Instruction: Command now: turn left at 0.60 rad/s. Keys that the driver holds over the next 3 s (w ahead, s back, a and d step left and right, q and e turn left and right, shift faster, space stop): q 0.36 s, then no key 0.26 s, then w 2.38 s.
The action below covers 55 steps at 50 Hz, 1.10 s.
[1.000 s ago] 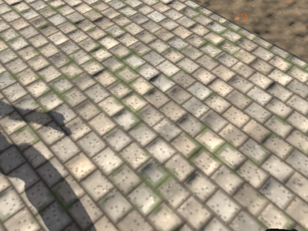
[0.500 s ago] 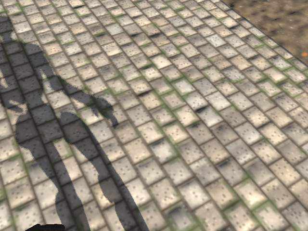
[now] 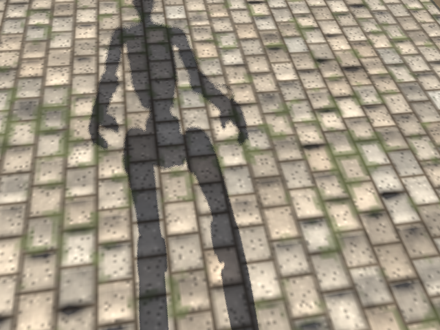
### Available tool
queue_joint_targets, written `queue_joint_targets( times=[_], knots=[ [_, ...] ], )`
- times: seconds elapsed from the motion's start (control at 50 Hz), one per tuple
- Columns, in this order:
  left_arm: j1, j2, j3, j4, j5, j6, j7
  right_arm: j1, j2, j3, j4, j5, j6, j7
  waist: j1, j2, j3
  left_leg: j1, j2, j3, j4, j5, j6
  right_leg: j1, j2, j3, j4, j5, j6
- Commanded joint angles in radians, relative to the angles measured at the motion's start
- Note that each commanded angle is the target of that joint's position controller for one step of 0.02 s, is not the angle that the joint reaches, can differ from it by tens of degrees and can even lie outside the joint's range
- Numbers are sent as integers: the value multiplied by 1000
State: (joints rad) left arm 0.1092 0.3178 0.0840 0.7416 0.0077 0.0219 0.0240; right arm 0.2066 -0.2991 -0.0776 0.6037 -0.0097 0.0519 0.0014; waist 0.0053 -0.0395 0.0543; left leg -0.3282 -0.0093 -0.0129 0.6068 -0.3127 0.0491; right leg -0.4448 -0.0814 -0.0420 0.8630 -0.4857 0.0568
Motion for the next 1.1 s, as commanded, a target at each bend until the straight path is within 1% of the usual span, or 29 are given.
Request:
queue_joint_targets(
  times=[0.02, 0.04, 0.06, 0.1, 0.2, 0.3, 0.36, 0.4, 0.42, 0.44, 0.46, 0.48, 0.5, 0.52, 0.56, 0.62, 0.66, 0.7, 0.74, 0.76, 0.78, 0.8, 0.82, 0.84, 0.86, 0.92, 1.0, 1.04, 1.1],
  knots=[
    [-68, 116, 35, -101, -9, -18, 15, 4, -209, -57, -67, -7, -50, -8, -18, 190, -100, 189, 278, -384, -289, 346, 208, -266, 38, 108, 294, -12, -14],
    [-48, 116, 38, -78, -2, -14, 22, -31, -173, -44, -73, 11, -49, -14, -6, 174, -104, 184, 244, -345, -279, 340, 171, -252, 32, 112, 286, 43, -8],
    [-28, 114, 40, -75, 6, -13, 22, -52, -163, -36, -77, 17, -45, -21, 7, 180, -112, 161, 221, -320, -273, 389, 164, -218, 44, 106, 301, 91, 3],
    [-12, 94, 36, -73, 0, -18, 14, -40, -149, -28, -78, 9, -41, -30, 12, 175, -144, 169, 200, -307, -265, 436, 170, -181, 66, 102, 305, 143, 14],
    [-64, 64, 20, -94, -6, -25, 6, -4, -172, -38, -70, 15, -33, -41, -20, 181, -139, 233, 186, -366, -241, 376, 174, -165, 87, 122, 55, 158, 31],
    [-64, 71, 20, -100, -15, -39, -11, -22, -189, -46, -80, 15, -21, -30, -29, 196, -136, 178, 177, -464, -217, 367, 186, -39, 118, 133, -109, 105, 20],
    [-43, 76, 22, -102, -19, -50, -22, -44, -188, -48, -85, 24, -14, -24, -23, 205, -149, 193, 162, -523, -185, 440, 177, 28, 131, 136, -219, 101, 4],
    [15, 74, 23, -85, -16, -58, -31, -79, -172, -41, -89, 34, -10, -26, 12, 200, -170, 185, 133, -506, -140, 451, 140, 137, 122, 113, -394, 224, -18],
    [38, 81, 26, -76, -8, -60, -32, -76, -155, -35, -88, 38, -9, -31, 22, 180, -174, 137, 101, -481, -114, 369, 99, 233, 90, 117, -496, 366, -38],
    [44, 128, 33, -88, 10, -58, -27, -28, -108, -21, -83, 21, -11, -32, -5, 56, -199, 43, 33, -400, 1, 148, 40, 345, -64, 249, -521, 489, -94],
    [8, 195, 41, -93, 30, -48, -25, 13, -98, -19, -89, 20, -20, -33, -57, -193, -136, -143, -138, -213, 156, -226, -25, 361, -226, 455, -542, 702, -245],
    [22, 148, 33, -99, 31, -53, -24, 0, -176, -42, -82, 2, -29, -36, -19, -195, -134, -180, -105, -187, 381, -367, -81, 305, -329, 560, -555, 716, -369],
    [0, 123, 23, -105, 17, -55, -18, 3, -213, -59, -65, 11, -30, -34, -22, -125, -114, -199, -84, -192, 504, -315, -100, 294, -294, 496, -545, 677, -363],
    [-29, 104, 18, -105, 6, -54, -14, 8, -195, -59, -41, 16, -23, -36, -33, -83, -98, -205, -78, -190, 544, -258, -116, 290, -226, 411, -530, 625, -313],
    [-39, 79, 4, -100, -10, -51, -10, 6, -136, -44, -25, 17, -10, -38, -27, -75, -86, -212, -75, -190, 551, -186, -140, 305, -168, 326, -512, 655, -277],
    [-20, 66, -4, -84, -2, -39, -10, -30, -64, -14, -33, 18, -12, -34, -11, -120, -111, -125, -33, -102, 323, -150, -157, 335, -110, 232, -501, 693, -264],
    [21, 82, -1, -70, -6, -29, -11, -59, -28, 7, -36, 17, -16, -27, 25, -156, -130, -16, -5, -33, 120, -137, -150, 316, -90, 227, -539, 423, -256],
    [70, 144, 13, -61, -19, -17, -13, -60, -66, -2, -31, 30, -24, -20, 46, -176, -91, 42, -30, 25, -14, -100, -127, 270, -105, 280, -575, 149, -267],
    [85, 147, 9, -56, -31, -16, -14, -10, -75, -5, 0, 29, -40, -15, 16, -138, -51, 163, -47, 51, -210, 20, -71, 187, -102, 298, -578, 12, -249],
    [90, 124, -1, -52, -30, -25, -16, 21, -82, -6, 11, 27, -50, -17, -4, -110, -57, 256, -25, 22, -234, 29, -37, 124, -93, 293, -558, -4, -219],
    [55, 73, -19, -63, -19, -40, -22, 97, -98, -8, 25, 24, -59, -22, -43, -63, -88, 384, 58, -79, -236, 20, 3, 21, -62, 254, -465, 4, -171],
    [8, -8, -41, -103, -9, -62, -28, 177, -185, -32, 53, 8, -67, -23, -55, 161, -106, 438, 188, -299, -265, -163, 90, -127, 84, 48, -230, 27, -89],
    [-67, 38, -33, -141, -23, -82, -26, 213, -219, -44, 60, 6, -77, -10, -105, 270, -39, 379, 328, -531, -399, -278, 202, -237, 101, 11, -87, -55, -63],
    [-100, 97, -10, -152, -42, -92, -26, 212, -176, -30, 64, -1, -94, -10, -113, 243, 50, 357, 360, -587, -440, -302, 242, -336, 54, 67, 59, -80, -65],
    [-64, 107, -2, -136, -47, -98, -32, 203, -142, -18, 69, 3, -107, -13, -90, 223, 68, 374, 339, -550, -442, -298, 228, -386, 31, 85, 133, -49, -77],
    [-55, 74, -7, -123, -30, -115, -54, 176, -114, -7, 70, 17, -117, -15, -74, 172, 62, 411, 271, -387, -459, -70, 176, -418, -11, 76, 99, 143, -85],
    [-99, 11, -36, -129, -22, -119, -80, 159, -133, -11, 69, 21, -112, -12, -79, 174, 29, 261, 189, -186, -463, 136, 143, -167, 32, 7, -145, 327, -46],
    [-119, 28, -36, -139, -29, -114, -83, 186, -159, -19, 82, 27, -114, -8, -85, 179, 37, 212, 207, -178, -464, 133, 142, -78, 51, 2, -215, 365, -44],
    [-92, 71, -25, -143, -36, -112, -82, 186, -180, -27, 96, 36, -115, -6, -47, 174, 49, 219, 258, -191, -448, 149, 124, -5, 52, 17, -281, 382, -80]
  ],
)
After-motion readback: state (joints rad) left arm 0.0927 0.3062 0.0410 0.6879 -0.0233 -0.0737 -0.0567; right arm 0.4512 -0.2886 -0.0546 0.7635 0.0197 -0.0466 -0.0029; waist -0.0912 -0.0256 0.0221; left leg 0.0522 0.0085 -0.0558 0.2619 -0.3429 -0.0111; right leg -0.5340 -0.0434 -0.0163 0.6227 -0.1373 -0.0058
